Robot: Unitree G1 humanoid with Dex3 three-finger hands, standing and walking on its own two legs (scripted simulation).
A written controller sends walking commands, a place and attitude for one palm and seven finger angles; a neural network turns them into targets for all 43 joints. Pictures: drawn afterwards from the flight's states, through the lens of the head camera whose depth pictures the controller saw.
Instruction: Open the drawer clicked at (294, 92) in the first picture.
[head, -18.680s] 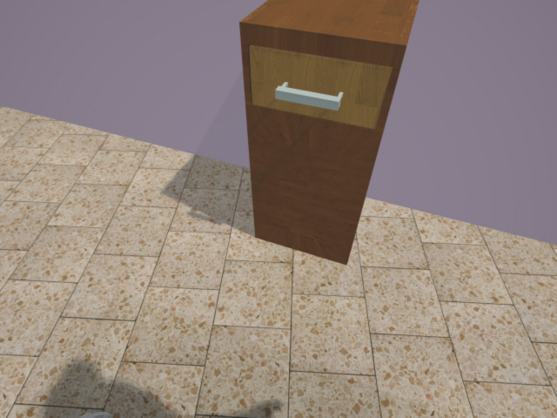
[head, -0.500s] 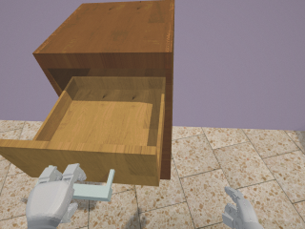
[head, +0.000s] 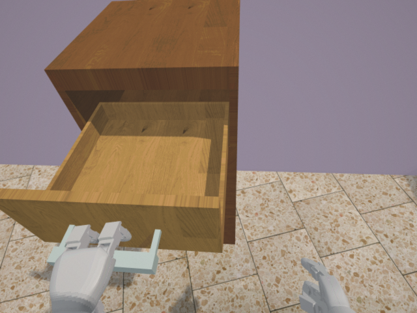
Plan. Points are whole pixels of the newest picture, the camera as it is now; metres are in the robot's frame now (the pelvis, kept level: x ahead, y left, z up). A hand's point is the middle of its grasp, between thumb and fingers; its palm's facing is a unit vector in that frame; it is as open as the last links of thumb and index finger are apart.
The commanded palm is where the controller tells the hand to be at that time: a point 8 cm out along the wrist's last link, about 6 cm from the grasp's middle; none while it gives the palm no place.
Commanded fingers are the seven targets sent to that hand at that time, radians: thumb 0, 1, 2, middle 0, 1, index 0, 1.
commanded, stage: lift the hand off the handle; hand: left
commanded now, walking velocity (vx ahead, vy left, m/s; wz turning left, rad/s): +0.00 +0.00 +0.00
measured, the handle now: (108, 246) +0.21 +0.21 +0.05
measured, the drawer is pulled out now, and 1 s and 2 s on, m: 0.30 0.30 0.30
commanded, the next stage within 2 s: draw the hand back to the body in 1.36 s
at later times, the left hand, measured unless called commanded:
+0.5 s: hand (94, 263) +0.17 +0.21 +0.08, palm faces +0.07 -0.12 -0.99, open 13.4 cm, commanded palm +0.14 +0.20 +0.15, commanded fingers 0.00 -0.50 0.30 -0.30 -1.20 -0.30 -1.20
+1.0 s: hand (70, 242) +0.18 +0.21 +0.15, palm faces +0.13 -0.14 -0.98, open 13.4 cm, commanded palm +0.14 +0.21 +0.22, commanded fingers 0.00 -0.50 0.30 -0.30 -1.20 -0.30 -1.20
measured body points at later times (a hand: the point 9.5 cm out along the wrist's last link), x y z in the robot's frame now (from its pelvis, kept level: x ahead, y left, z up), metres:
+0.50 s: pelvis +0.00 -0.01 +0.02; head +0.00 -0.05 +0.47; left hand +0.16 +0.21 +0.14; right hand +0.23 -0.21 -0.07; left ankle -0.01 +0.12 -0.70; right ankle +0.01 -0.11 -0.70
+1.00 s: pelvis +0.00 +0.01 +0.04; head -0.01 -0.04 +0.49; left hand +0.16 +0.22 +0.20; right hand +0.24 -0.18 -0.05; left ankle -0.01 +0.12 -0.70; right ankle +0.02 -0.11 -0.70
